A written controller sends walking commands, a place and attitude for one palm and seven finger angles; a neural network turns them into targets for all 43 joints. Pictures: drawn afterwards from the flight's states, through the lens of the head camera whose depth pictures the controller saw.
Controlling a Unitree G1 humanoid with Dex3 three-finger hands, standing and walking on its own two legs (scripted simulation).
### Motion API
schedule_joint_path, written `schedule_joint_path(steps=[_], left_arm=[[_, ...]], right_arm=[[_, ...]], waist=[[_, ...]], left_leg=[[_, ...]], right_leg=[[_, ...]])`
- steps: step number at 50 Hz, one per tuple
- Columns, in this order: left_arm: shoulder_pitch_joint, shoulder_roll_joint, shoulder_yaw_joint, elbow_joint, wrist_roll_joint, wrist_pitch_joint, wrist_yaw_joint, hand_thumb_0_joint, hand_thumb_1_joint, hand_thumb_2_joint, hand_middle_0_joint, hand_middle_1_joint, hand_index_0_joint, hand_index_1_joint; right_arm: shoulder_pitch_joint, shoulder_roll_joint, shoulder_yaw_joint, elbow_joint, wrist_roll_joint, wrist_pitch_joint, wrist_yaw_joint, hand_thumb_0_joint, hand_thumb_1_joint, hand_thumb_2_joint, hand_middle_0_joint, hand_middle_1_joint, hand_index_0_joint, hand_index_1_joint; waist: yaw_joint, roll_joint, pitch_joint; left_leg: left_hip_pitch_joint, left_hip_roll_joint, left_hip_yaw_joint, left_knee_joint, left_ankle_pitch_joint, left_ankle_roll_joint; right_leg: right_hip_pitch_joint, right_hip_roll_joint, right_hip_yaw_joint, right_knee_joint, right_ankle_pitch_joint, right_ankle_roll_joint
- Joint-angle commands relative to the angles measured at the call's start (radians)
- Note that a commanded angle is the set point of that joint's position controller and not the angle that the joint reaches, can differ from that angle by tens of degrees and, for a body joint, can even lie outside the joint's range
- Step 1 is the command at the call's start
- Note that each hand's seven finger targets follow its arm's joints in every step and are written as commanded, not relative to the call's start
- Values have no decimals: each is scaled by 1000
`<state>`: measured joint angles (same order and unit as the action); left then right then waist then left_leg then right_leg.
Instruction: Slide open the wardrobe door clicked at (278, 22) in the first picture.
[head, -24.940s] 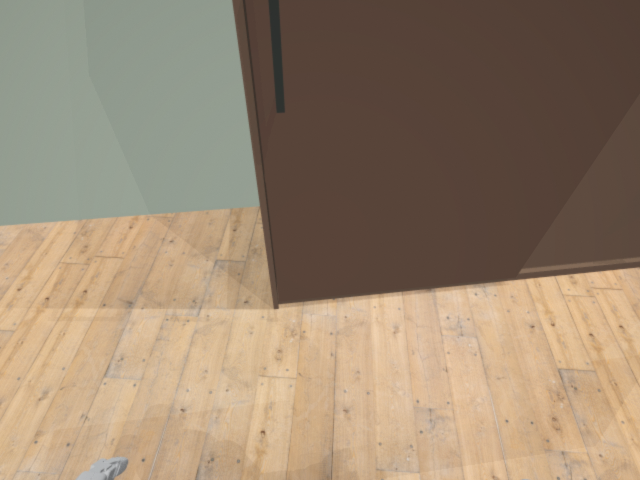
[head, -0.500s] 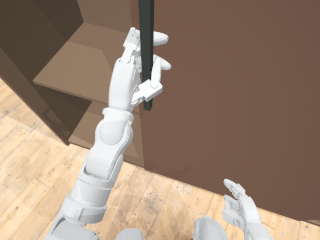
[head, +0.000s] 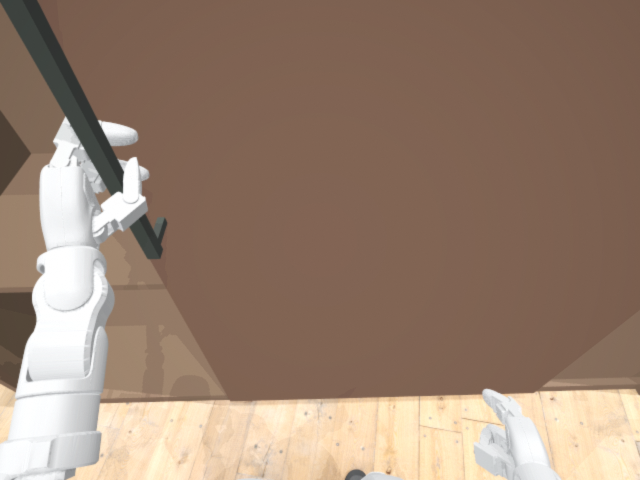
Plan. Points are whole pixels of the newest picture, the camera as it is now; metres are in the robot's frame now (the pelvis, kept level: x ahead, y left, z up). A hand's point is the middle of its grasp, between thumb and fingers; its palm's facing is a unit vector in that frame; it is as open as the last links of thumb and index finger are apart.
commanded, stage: stop walking and hold the door there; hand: left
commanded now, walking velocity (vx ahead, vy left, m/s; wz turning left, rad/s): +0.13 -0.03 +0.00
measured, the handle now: (108, 142) +0.40 +0.23 +0.23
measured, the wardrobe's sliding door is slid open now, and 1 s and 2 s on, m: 0.53 0.53 0.53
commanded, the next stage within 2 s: none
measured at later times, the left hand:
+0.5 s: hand (139, 200) +0.35 +0.20 +0.19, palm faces +0.31 -0.93 -0.18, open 6.0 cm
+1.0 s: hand (135, 201) +0.35 +0.21 +0.19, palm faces +0.26 -0.95 -0.18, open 5.9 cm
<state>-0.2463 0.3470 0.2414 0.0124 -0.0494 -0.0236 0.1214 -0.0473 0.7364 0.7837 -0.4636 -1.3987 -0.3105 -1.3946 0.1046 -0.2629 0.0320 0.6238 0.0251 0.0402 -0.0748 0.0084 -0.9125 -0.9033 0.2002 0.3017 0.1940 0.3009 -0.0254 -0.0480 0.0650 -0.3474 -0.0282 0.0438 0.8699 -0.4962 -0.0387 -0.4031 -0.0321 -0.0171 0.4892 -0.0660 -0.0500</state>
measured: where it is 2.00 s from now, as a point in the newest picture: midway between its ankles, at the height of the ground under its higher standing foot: outside the picture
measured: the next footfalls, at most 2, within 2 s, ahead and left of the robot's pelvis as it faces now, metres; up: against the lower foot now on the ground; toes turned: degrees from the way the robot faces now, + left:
left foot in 0.08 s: +0.00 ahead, +0.17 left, +0.00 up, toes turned +1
right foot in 0.30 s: +0.03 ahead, -0.11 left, +0.00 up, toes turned -6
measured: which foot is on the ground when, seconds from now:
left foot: up 0.00-0.06, down 0.08-1.00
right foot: down 0.00-0.08, up 0.10-0.28, down 0.30-1.00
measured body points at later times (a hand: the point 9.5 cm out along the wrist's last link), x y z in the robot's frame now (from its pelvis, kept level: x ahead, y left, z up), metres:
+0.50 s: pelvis -0.04 +0.00 +0.00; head -0.05 -0.01 +0.45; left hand +0.33 +0.25 +0.20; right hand +0.08 -0.24 -0.11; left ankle -0.01 +0.13 -0.73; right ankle -0.01 -0.11 -0.73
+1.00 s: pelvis -0.06 +0.02 +0.00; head -0.06 +0.01 +0.45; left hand +0.33 +0.26 +0.20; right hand +0.08 -0.23 -0.11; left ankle -0.01 +0.13 -0.73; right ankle -0.01 -0.11 -0.73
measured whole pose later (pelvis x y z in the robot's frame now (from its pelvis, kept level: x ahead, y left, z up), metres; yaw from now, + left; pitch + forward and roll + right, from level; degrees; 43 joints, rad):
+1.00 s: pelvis -0.06 +0.02 +0.00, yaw -4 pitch -1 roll +0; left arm -0.46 0.34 0.21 0.39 -0.05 -0.10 0.14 -0.02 0.75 0.83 -0.45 -1.40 -0.27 -1.36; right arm 0.20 -0.24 0.02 0.66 0.04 0.02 -0.10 0.01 -0.91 -0.90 0.20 0.30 0.20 0.30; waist 0.00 0.04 0.01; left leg -0.29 0.04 0.12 0.55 -0.24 0.01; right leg -0.32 -0.03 -0.03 0.52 -0.19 0.01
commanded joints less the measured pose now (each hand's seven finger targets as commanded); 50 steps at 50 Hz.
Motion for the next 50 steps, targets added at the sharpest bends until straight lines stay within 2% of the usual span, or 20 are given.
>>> schedule_joint_path(steps=[1,2,3,4,5,6,8,10,12,14,16,18,20,25,28,30,34,43,48,50], left_arm=[[-325,168,27,-244,17,-104,-4,0,900,900,-450,-1400,-450,-1400],[-329,162,13,-214,16,-105,-6,0,900,900,-450,-1400,-450,-1400],[-334,167,6,-217,10,-115,-8,0,900,900,-450,-1400,-450,-1400],[-370,137,-3,-216,21,-130,-5,0,900,900,-450,-1400,-450,-1400],[-416,106,-37,-188,26,-129,2,0,900,900,-450,-1400,-450,-1400],[-437,61,-87,-153,30,-125,-8,0,900,900,-450,-1400,-450,-1400],[-455,82,-69,-136,32,-118,-14,0,900,900,-450,-1400,-450,-1400],[-423,70,-88,-85,38,-107,-13,0,900,900,-450,-1400,-450,-1400],[-440,42,-125,-109,34,-109,-21,0,900,900,-450,-1400,-450,-1400],[-454,69,-116,-124,34,-113,-22,0,900,900,-450,-1400,-450,-1400],[-435,144,-47,-113,35,-119,-10,0,900,900,-450,-1400,-450,-1400],[-372,217,24,-75,27,-110,6,0,900,900,-450,-1400,-450,-1400],[-401,199,15,-67,17,-102,5,0,900,900,-450,-1400,-450,-1400],[-457,202,14,49,10,-92,4,0,900,900,-450,-1400,-450,-1400],[-497,200,4,103,9,-100,2,0,900,900,-450,-1400,-450,-1400],[-493,250,56,146,17,-108,7,0,900,900,-450,-1400,-450,-1400],[-537,181,-6,128,16,-127,-4,0,900,900,-450,-1400,-450,-1400],[-514,172,-24,155,17,-132,-6,0,900,900,-450,-1400,-450,-1400],[-524,189,-26,188,19,-131,4,0,900,900,-450,-1400,-450,-1400],[-543,244,30,200,23,-126,10,0,900,900,-450,-1400,-450,-1400]], right_arm=[[-60,-36,-6,-151,-4,-46,1,0,-900,-900,200,300,200,300],[-40,-45,-10,-146,-3,-41,3,0,-900,-900,200,300,200,300],[-45,-78,-27,-155,-5,-40,-3,0,-900,-900,200,300,200,300],[-48,-102,-33,-166,-7,-42,1,0,-900,-900,200,300,200,300],[-50,-88,-36,-174,-1,-52,7,0,-900,-900,200,300,200,300],[-52,-48,-28,-162,2,-61,13,0,-900,-900,200,300,200,300],[-24,-57,-39,-143,7,-72,9,0,-900,-900,200,300,200,300],[13,-94,-52,-118,-2,-88,8,0,-900,-900,200,300,200,300],[22,-97,-48,-117,-1,-99,10,0,-900,-900,200,300,200,300],[18,-101,-46,-120,-3,-102,11,0,-900,-900,200,300,200,300],[26,-89,-49,-113,-7,-100,0,0,-900,-900,200,300,200,300],[43,-98,-60,-93,-3,-92,-8,0,-900,-900,200,300,200,300],[29,-78,-56,-99,-1,-91,-13,0,-900,-900,200,300,200,300],[3,-81,-46,-91,0,-81,-25,0,-900,-900,200,300,200,300],[-1,-89,-47,-82,3,-76,-28,0,-900,-900,200,300,200,300],[1,-101,-54,-87,3,-74,-28,0,-900,-900,200,300,200,300],[-7,-97,-50,-98,9,-79,-30,0,-900,-900,200,300,200,300],[8,-106,-58,-91,8,-78,-36,0,-900,-900,200,300,200,300],[8,-107,-67,-92,7,-54,-35,0,-900,-900,200,300,200,300],[11,-101,-71,-98,8,-42,-30,0,-900,-900,200,300,200,300]], waist=[[30,-80,-383],[18,-24,-366],[17,106,-305],[35,300,-284],[36,352,-237],[33,284,-232],[30,214,-238],[34,205,-232],[20,245,-273],[11,225,-308],[2,121,-339],[6,58,-364],[13,9,-396],[19,17,-297],[17,27,-273],[26,45,-268],[24,120,-293],[23,65,-312],[24,3,-298],[37,-99,-326]], left_leg=[[195,-9,52,-363,82,31],[254,4,60,-478,142,36],[236,104,-48,-585,105,62],[185,268,-228,-650,52,128],[83,387,-342,-679,63,202],[37,381,-316,-686,79,214],[97,345,-235,-614,160,190],[230,310,-158,-508,543,149],[316,290,-99,-428,751,100],[252,276,-61,-387,747,63],[171,233,-9,-355,669,25],[164,206,13,-337,644,14],[198,172,24,-322,527,18],[178,163,9,-403,265,43],[182,161,3,-430,228,48],[163,162,-1,-436,228,51],[192,188,-17,-469,303,57],[201,192,-1,-446,390,48],[143,129,13,-311,388,21],[94,89,-1,-214,233,12]], right_leg=[[169,-195,189,-223,-300,-19],[132,-153,158,-190,-364,10],[97,-83,109,-77,-385,40],[50,8,20,112,-338,66],[35,57,-4,291,-305,68],[41,57,49,405,-312,64],[17,37,55,376,-277,70],[11,28,1,178,-277,72],[78,30,-35,23,-197,64],[212,-12,-5,5,48,45],[292,-93,47,59,343,26],[321,-120,66,68,443,21],[299,-133,99,26,386,19],[163,-104,116,-86,-77,41],[128,-101,117,-127,-202,40],[128,-92,115,-124,-209,42],[147,-64,78,-75,-124,50],[177,-73,72,-47,18,53],[166,-212,172,-82,161,9],[209,-295,229,-108,243,-30]])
